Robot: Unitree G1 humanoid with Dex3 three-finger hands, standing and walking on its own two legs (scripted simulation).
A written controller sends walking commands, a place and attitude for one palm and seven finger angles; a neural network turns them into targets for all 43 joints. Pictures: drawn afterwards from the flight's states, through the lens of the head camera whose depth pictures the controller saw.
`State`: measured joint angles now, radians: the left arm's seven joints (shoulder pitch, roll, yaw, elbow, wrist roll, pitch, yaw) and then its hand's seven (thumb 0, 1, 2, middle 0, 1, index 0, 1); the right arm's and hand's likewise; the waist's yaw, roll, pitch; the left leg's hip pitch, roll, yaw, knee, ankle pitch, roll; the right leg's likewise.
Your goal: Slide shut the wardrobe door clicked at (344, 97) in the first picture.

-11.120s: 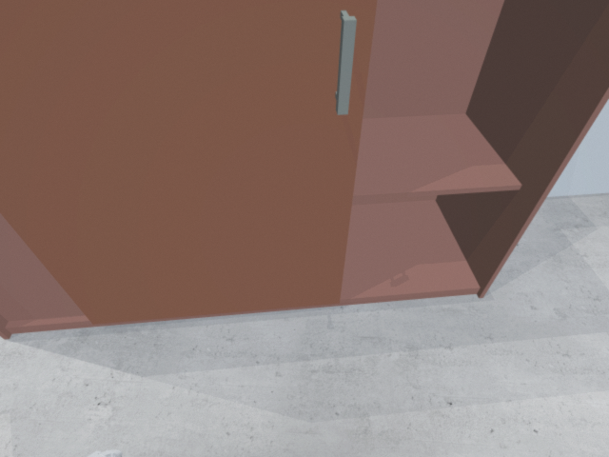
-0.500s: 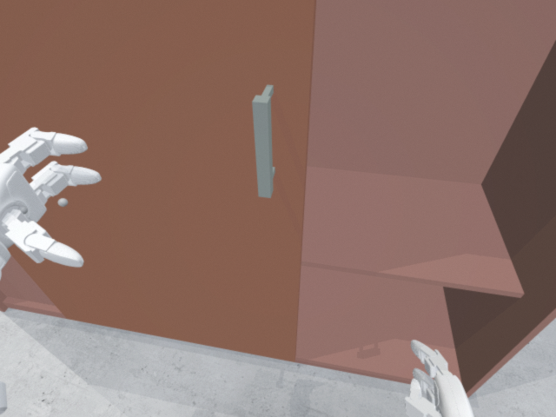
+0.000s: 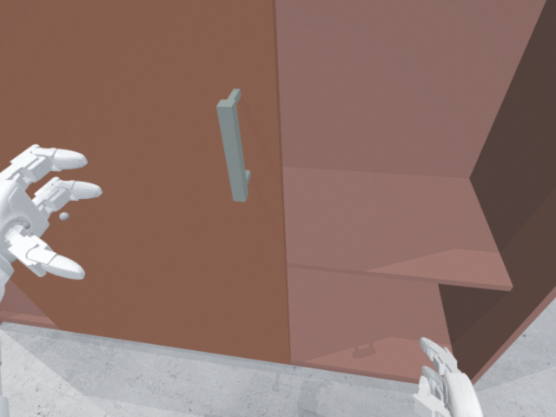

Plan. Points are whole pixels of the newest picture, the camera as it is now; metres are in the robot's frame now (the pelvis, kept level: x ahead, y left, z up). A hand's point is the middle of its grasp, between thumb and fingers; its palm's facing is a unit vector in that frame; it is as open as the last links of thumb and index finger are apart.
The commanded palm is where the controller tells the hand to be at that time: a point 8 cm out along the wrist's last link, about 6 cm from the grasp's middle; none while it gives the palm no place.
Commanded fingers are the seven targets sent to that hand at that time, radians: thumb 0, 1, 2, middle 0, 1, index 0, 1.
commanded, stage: move the hooked fingers beside the handle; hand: left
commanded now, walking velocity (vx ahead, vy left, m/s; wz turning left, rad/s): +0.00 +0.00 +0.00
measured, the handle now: (238, 147) +0.47 +0.11 +0.19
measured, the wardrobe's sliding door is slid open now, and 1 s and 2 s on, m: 0.56 0.56 0.56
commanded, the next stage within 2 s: none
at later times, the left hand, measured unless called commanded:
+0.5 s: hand (104, 197) +0.31 +0.25 +0.21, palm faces +0.01 -1.00 -0.09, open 13.9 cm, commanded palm +0.28 +0.29 +0.20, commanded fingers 0.00 -0.50 0.30 -0.30 -1.20 -0.30 -1.20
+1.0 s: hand (148, 177) +0.36 +0.21 +0.21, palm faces -0.04 -1.00 -0.04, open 13.9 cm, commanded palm +0.34 +0.26 +0.20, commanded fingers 0.00 -0.50 0.30 -0.30 -1.20 -0.30 -1.20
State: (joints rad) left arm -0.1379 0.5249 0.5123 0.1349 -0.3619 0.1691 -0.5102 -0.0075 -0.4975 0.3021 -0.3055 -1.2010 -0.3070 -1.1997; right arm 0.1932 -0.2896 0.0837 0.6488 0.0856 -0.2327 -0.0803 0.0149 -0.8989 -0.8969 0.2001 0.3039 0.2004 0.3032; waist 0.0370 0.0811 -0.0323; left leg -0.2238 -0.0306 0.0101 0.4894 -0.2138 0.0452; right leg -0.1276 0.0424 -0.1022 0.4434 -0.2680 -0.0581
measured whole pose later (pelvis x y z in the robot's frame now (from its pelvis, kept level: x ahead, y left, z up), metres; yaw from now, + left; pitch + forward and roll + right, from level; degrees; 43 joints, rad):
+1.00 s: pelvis +0.01 +0.00 +0.00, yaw +0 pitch -2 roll +0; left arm -0.41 0.40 0.32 0.31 -0.29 0.16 -0.34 -0.01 -0.50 0.30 -0.30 -1.20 -0.31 -1.20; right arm 0.19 -0.28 0.08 0.66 0.09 -0.19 -0.09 0.01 -0.90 -0.90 0.20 0.30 0.20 0.30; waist 0.01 0.07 -0.03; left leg -0.23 -0.04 0.02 0.47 -0.21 0.05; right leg -0.15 0.03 -0.09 0.46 -0.28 -0.05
